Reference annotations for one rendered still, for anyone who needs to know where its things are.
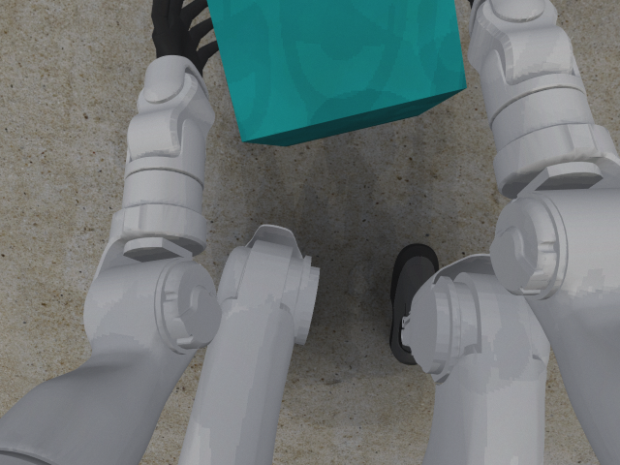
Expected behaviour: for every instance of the carton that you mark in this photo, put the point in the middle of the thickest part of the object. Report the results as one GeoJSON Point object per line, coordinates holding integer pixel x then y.
{"type": "Point", "coordinates": [301, 70]}

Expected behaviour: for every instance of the left robot forearm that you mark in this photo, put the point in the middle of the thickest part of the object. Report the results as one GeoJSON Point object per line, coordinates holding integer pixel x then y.
{"type": "Point", "coordinates": [161, 215]}

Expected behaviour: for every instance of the robot left upper arm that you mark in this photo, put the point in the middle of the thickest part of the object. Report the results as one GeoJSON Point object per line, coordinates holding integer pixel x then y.
{"type": "Point", "coordinates": [144, 322]}

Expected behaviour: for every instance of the robot right upper arm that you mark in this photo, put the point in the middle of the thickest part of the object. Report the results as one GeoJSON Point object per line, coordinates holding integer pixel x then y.
{"type": "Point", "coordinates": [560, 249]}

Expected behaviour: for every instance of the right robot forearm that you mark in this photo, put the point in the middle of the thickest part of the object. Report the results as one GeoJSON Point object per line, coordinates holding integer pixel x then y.
{"type": "Point", "coordinates": [535, 101]}

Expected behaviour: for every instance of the left robot thigh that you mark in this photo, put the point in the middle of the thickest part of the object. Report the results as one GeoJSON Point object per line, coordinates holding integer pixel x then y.
{"type": "Point", "coordinates": [237, 405]}

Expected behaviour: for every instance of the robot left hand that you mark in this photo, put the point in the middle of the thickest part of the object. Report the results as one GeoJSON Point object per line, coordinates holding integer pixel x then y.
{"type": "Point", "coordinates": [171, 36]}

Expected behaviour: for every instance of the right robot foot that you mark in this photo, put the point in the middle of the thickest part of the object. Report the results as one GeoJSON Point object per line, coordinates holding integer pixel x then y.
{"type": "Point", "coordinates": [414, 265]}

